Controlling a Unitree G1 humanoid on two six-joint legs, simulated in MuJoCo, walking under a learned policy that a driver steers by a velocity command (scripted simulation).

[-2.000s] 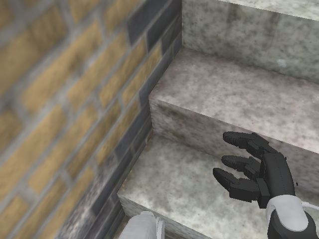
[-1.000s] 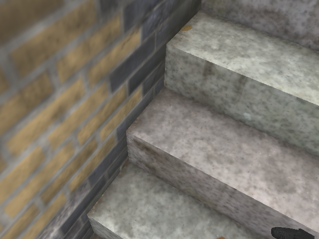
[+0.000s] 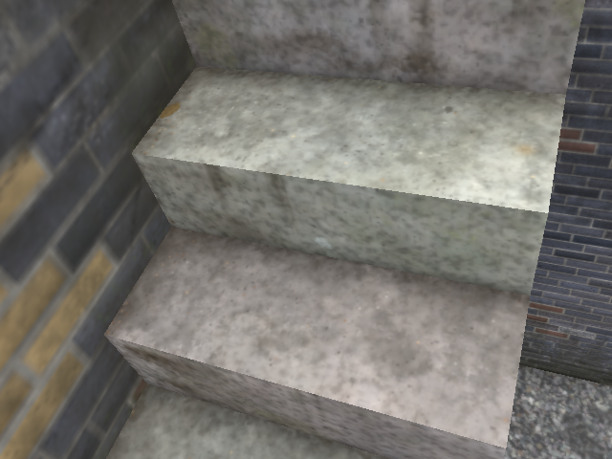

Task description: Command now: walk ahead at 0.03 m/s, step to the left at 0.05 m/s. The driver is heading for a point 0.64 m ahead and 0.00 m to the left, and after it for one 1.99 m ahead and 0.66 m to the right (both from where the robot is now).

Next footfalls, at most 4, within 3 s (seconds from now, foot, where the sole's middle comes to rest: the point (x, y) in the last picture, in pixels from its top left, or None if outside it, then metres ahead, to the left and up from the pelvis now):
0.36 left None -0.01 0.05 -0.72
1.22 left None -0.07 0.05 -0.72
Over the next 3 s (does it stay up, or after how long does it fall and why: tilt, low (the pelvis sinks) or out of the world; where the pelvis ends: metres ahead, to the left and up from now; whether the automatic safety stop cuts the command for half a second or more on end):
falls after 1.28 s (out of the world)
